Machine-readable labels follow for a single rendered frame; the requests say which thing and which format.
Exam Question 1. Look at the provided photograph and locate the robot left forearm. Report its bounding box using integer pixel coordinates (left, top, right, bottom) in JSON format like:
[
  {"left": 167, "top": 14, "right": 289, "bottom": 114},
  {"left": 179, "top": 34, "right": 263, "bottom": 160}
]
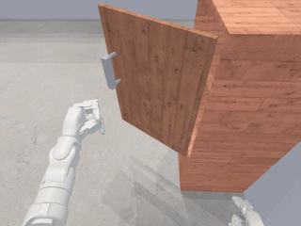
[{"left": 22, "top": 136, "right": 82, "bottom": 226}]

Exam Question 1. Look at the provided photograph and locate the robot right hand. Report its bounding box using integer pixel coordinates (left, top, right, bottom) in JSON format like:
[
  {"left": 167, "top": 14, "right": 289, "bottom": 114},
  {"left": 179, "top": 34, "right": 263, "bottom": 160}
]
[{"left": 229, "top": 195, "right": 264, "bottom": 226}]

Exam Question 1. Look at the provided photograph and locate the robot left hand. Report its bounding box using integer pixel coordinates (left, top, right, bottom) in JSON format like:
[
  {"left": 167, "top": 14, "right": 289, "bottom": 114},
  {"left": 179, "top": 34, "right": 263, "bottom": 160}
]
[{"left": 61, "top": 99, "right": 105, "bottom": 143}]

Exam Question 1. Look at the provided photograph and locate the cupboard door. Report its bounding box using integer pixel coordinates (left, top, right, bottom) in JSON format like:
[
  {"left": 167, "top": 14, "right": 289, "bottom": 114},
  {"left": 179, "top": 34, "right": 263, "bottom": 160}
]
[{"left": 98, "top": 4, "right": 219, "bottom": 157}]

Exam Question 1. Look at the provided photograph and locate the handle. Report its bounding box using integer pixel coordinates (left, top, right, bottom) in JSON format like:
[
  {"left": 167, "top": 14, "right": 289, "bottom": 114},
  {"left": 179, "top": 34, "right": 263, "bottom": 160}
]
[{"left": 101, "top": 52, "right": 121, "bottom": 90}]

